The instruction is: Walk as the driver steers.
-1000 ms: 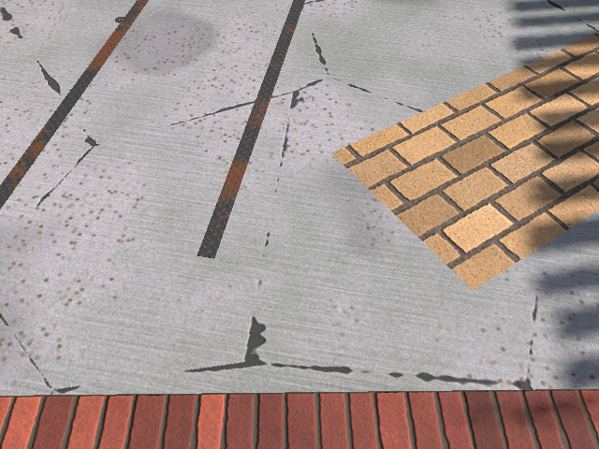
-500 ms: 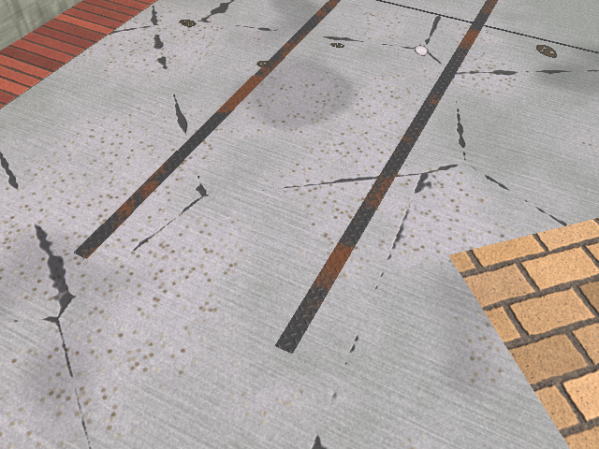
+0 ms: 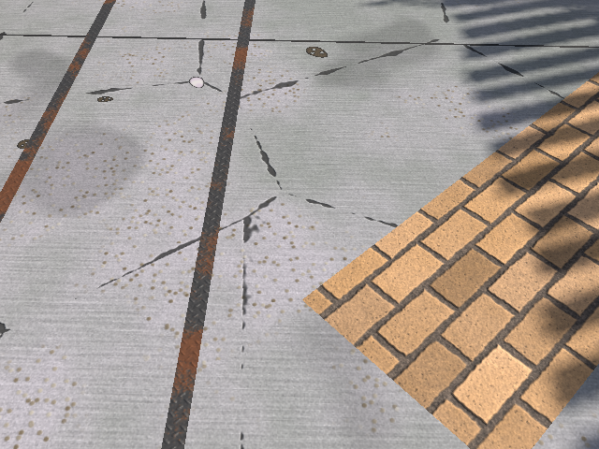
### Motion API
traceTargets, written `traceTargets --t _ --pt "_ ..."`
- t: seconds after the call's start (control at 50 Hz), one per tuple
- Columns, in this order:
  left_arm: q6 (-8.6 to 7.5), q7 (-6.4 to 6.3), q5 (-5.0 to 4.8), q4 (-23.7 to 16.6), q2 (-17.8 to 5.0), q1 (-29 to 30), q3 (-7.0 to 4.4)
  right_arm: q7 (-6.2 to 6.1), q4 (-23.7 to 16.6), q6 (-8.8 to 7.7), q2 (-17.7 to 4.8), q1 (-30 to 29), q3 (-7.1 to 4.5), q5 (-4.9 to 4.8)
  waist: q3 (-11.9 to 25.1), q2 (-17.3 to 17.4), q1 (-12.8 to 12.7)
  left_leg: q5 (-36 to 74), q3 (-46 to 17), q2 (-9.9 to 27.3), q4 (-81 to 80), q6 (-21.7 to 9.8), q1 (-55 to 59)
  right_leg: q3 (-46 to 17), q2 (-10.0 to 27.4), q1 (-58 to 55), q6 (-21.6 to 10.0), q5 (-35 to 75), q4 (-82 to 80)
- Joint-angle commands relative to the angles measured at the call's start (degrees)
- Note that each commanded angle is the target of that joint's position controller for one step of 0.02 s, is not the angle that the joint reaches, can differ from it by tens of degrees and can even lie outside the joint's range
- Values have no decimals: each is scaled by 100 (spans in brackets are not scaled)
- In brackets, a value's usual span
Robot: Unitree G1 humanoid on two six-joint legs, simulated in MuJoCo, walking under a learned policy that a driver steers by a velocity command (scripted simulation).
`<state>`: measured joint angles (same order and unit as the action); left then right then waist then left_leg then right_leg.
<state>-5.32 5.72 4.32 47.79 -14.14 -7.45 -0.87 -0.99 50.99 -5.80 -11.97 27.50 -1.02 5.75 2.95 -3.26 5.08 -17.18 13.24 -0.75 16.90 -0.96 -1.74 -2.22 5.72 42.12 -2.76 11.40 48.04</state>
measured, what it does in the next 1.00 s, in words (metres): goes down, turning right: right foot 0.11 m lower, then left foot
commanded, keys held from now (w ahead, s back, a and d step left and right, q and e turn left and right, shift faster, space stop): w+e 0.34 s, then w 0.66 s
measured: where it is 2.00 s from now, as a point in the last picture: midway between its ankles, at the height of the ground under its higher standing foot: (371, 256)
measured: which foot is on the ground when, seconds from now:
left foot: down 0.00-0.26, up 0.28-0.66, down 0.68-1.00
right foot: up 0.00-0.24, down 0.26-0.70, up 0.72-1.00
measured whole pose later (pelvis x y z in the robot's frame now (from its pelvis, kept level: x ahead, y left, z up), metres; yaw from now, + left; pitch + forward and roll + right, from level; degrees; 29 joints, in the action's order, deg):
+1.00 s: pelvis +0.59 -0.10 -0.10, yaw -18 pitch +2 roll +0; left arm -3.2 -0.5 -0.3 48.0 -15.2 -6.7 -4.8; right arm 0.1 52.0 -5.1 -12.8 21.4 -3.6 -0.4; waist 0.2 -2.1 3.4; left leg -10.2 1.5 -2.6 15.1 -3.7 -7.3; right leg -3.2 5.3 38.2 -1.2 -3.4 46.0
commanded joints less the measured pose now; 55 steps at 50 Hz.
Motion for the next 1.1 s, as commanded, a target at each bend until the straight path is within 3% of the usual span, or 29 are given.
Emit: traceTargets --t 0.02,0.08,0.12,0.14,0.16,0.2,0.24,0.26,0.28,0.3,0.32,0.34,0.36,0.4,0.44,0.5,0.6,0.64,0.68,0.7,0.72,0.74,0.76,0.8,0.84,0.88,0.94,1.02,1.1 --pt "39 -13 -48 -284 -1 168 45 112 -164 -103 -285 -97 77 38 -597 644 -242 1243 -408 1373 -394 -981 -493 70 103 -322 -108 1167 -980" --pt "144 -26 -24 -499 -135 503 42 232 143 -131 -435 143 115 59 -1101 541 -201 916 -421 1661 -195 -938 -325 38 165 -446 -209 828 -1264" --pt "172 -31 71 -605 -139 835 58 168 405 -133 -533 397 105 -53 -1324 381 -38 911 -402 1738 -36 -871 465 135 173 -101 -208 253 -1694" --pt "220 -39 -954 -861 -362 1681 -126 -34 338 99 -1244 -82 -281 -1012 -1982 224 38 1222 -159 1680 525 -427 -59 -18 -102 88 -170 241 -1933" --pt "237 -3 -974 -899 -312 1647 -85 -136 321 196 -1316 65 -284 -1015 -1668 176 69 1839 -28 1715 978 -317 229 201 -225 -150 -135 312 -2137" --pt "317 64 -718 -712 -293 1061 -183 -239 385 326 -1181 341 -312 -789 -999 397 -49 2821 98 1732 2081 -194 435 458 -383 -1094 -210 248 -2196" --pt "389 -105 -601 -87 -646 -791 -476 -183 271 367 -1139 34 -355 -743 1 445 -974 3349 200 1409 4408 -41 -431 773 -756 -3634 -537 269 -2329" --pt "447 -274 -544 86 -1078 -1410 -647 -128 246 247 -850 -36 -366 -686 279 -464 -1291 269 139 691 6885 388 -2471 21 -141 -5619 -968 1842 -1986" --pt "353 -341 -460 136 -1653 -1534 -622 -2 -94 -8 -393 598 -210 -488 1303 -1490 -747 -2931 -870 395 8856 542 -4556 -1342 682 -7640 -1612 4878 -287" --pt "383 -326 -537 46 -1670 -2016 -669 101 -413 -228 -848 394 -219 -660 2962 -974 -1134 -2780 -1794 433 8985 570 -4624 -2378 1175 -8310 -2472 3659 -705" --pt "452 -382 -468 140 -1676 -2416 -724 131 -912 -335 -641 -387 -133 -985 2723 -746 -1274 -2030 -1915 378 8357 493 -5302 -3406 1400 -7852 -2574 -682 -2285" --pt "417 -478 -520 57 -1297 -1748 -634 -12 -967 -315 -713 -985 -155 -1012 1783 -105 -1022 -1380 -1792 648 7917 431 -5616 -3603 1290 -6800 -2182 -2188 -2871" --pt "311 -493 -537 -290 -813 -771 -456 -107 -785 -253 -980 -941 -243 -896 1057 580 -692 -347 -1944 844 7013 341 -5098 -3236 1291 -5287 -1905 -1952 -2999" --pt "205 -476 -495 -453 -744 38 -421 -170 -602 -13 -877 -629 -325 -599 191 632 -116 -109 -1977 1105 5932 572 -3908 -2507 1008 -3002 -1783 -797 -3112" --pt "165 -549 -453 -353 -804 -89 -446 -163 -706 20 -732 -978 -312 -511 -198 283 -151 54 -1770 1123 4638 683 -3233 -1647 541 -1990 -1613 -214 -3238" --pt "159 -680 -482 -210 -869 -443 -489 -69 -822 -32 -499 -1719 -211 -522 -95 -75 -495 1591 -1500 772 2827 563 -2500 -782 24 -1884 -1289 -105 -3264" --pt "213 -653 -595 -3 -857 -953 -516 84 -1095 -48 -767 -2644 -278 -675 -421 -5 -822 1846 -1549 522 1791 206 -2776 -1255 449 -2837 -1070 -1560 -3162" --pt "242 -661 -582 50 -889 -1036 -534 150 -1123 -92 -852 -2630 -323 -652 -462 -63 -731 1476 -1481 436 1544 -14 -2695 -1349 573 -3218 -940 -1484 -2915" --pt "263 -655 -562 28 -797 -927 -503 146 -876 -121 -1026 -1848 -448 -596 -103 -7 -304 1315 -1292 218 1320 -276 -1616 -1111 238 -3268 -723 -397 -2041" --pt "261 -639 -507 -40 -566 -883 -417 130 -686 -140 -1296 -926 -558 -567 514 416 74 1471 -1903 734 1290 -568 -325 -697 -192 -2734 -501 -549 -608" --pt "152 -618 -570 -58 -184 -1621 -310 152 -480 -106 -1862 -148 -710 -518 1371 2012 -32 456 -4345 2029 751 -1530 1744 -100 -1082 -823 -34 -2612 1679" --pt "85 -585 -574 -34 -496 -1449 -355 194 -433 -80 -1402 2 -608 -621 1463 2024 99 -1054 -5775 2292 -38 -1637 2052 -505 -1035 197 -29 -4352 2383" --pt "48 -571 -635 -152 -863 -857 -461 181 -546 -70 -1120 -458 -509 -636 580 1347 131 -1483 -5189 2153 -143 -1364 1409 -583 -695 626 -104 -3934 2627" --pt "60 -609 -538 -300 -690 -281 -448 180 -665 -11 -943 -1195 -438 -528 -195 666 -171 -432 -3968 1733 -323 -1168 -28 -307 -224 336 -120 -3113 2008" --pt "129 -630 -508 -195 -568 -503 -473 188 -655 -47 -796 -1397 -393 -515 -156 880 -452 406 -3300 1413 -550 -1012 -608 -282 -10 -360 -86 -2733 1449" --pt "176 -643 -482 -128 -439 -528 -463 176 -555 -75 -864 -1268 -415 -570 -116 856 -497 1061 -2894 1337 -721 -1065 -663 -171 1 -418 -4 -2435 1073" --pt "162 -641 -438 -256 -344 3 -437 98 -366 -48 -1006 -990 -463 -617 -211 721 -405 1680 -2496 1323 -863 -1090 -459 -122 31 -105 159 -1634 122" --pt "113 -580 -481 -377 -206 659 -375 39 -111 -3 -1000 -665 -454 -664 -372 789 -216 1823 -1974 1128 -894 -935 -419 33 -113 -355 239 -675 -1040" --pt "70 -480 -533 -554 -175 1325 -317 28 169 50 -1005 -288 -455 -682 -632 784 1 1804 -1907 1279 -773 -957 -40 152 -235 -427 212 -615 -1651"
